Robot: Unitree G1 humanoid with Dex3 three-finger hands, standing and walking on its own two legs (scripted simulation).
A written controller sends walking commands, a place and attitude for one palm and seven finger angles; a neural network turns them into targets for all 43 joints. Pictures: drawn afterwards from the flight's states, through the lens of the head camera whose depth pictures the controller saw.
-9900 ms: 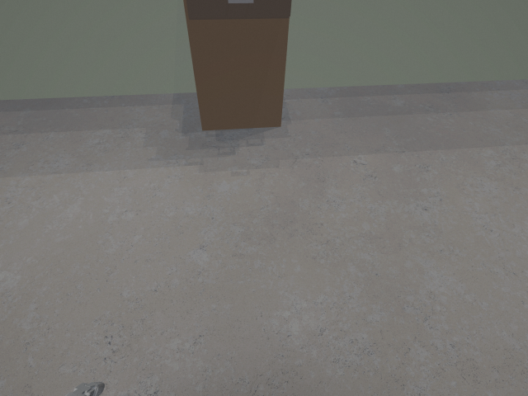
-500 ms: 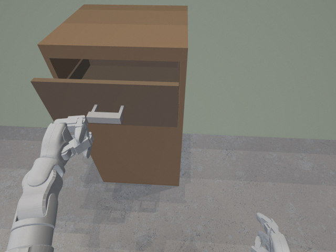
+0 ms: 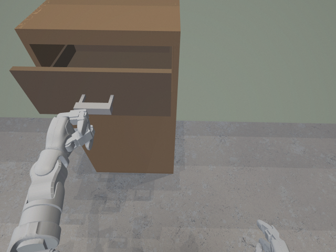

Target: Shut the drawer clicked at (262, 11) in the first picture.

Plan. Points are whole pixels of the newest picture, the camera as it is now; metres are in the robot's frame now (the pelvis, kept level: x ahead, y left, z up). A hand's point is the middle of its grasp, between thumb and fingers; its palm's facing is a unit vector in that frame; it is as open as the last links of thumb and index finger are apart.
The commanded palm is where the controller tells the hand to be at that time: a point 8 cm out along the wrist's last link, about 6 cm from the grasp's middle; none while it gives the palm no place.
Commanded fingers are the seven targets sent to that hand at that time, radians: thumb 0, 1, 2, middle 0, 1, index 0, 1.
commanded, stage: bring the fist close to the handle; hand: left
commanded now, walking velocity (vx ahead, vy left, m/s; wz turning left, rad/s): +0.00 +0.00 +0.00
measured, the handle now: (95, 103) +0.51 +0.25 +0.04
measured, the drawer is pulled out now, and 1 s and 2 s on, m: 0.14 0.14 0.05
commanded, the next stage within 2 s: push the drawer shut in 0.94 s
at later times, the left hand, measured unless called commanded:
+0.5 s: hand (101, 130) +0.40 +0.21 +0.04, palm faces +0.01 -1.00 -0.02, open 3.2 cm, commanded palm +0.38 +0.26 +0.04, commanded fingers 0.00 0.90 0.90 -1.40 -1.60 -1.40 -1.60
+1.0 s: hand (102, 128) +0.42 +0.20 +0.04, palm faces +0.02 -1.00 -0.02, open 3.2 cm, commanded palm +0.38 +0.26 +0.04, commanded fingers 0.00 0.90 0.90 -1.40 -1.60 -1.40 -1.60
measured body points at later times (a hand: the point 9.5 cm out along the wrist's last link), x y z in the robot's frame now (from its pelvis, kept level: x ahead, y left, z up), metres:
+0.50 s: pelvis +0.00 +0.02 -0.02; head +0.06 +0.02 +0.42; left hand +0.40 +0.26 +0.05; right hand +0.08 -0.24 -0.13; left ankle +0.00 +0.12 -0.73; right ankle +0.01 -0.10 -0.72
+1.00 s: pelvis +0.00 +0.01 -0.03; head +0.07 +0.02 +0.42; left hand +0.41 +0.26 +0.04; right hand +0.07 -0.25 -0.14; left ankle +0.00 +0.12 -0.72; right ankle +0.01 -0.10 -0.72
